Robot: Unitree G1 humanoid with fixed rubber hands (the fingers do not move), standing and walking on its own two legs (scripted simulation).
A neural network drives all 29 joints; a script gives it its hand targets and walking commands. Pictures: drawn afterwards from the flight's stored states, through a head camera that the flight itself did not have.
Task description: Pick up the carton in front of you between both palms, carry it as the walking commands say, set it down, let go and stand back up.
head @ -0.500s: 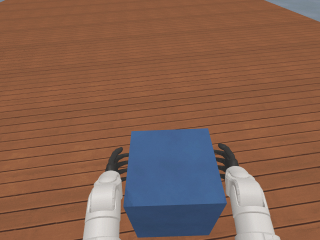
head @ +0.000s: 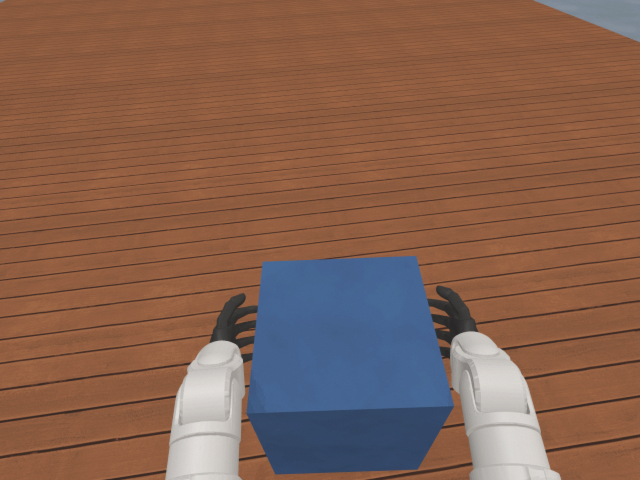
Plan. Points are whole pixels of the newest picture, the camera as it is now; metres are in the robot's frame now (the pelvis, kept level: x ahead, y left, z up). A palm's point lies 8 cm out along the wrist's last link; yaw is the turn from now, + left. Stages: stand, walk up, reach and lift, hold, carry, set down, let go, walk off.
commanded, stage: carry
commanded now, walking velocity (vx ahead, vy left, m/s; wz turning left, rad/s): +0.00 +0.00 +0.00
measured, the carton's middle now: (343, 369) +0.31 +0.00 -0.03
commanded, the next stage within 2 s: hold in 0.20 s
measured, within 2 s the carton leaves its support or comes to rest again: neither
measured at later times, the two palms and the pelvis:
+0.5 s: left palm (191, 386) +0.25 +0.18 +0.05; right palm (436, 344) +0.29 -0.11 +0.05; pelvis -0.02 -0.01 +0.01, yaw +7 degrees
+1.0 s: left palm (222, 364) +0.30 +0.16 +0.01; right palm (439, 335) +0.33 -0.13 +0.01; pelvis -0.04 -0.04 -0.01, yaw +9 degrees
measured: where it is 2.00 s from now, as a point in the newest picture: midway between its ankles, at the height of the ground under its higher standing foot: outside the picture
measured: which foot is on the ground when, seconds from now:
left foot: down 0.00-1.00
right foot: down 0.00-1.00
